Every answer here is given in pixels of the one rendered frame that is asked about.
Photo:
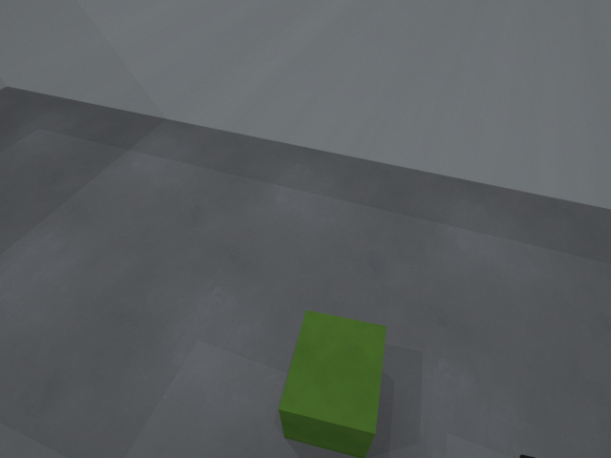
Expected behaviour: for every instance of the carton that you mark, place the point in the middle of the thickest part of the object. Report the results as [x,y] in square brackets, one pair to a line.
[331,394]

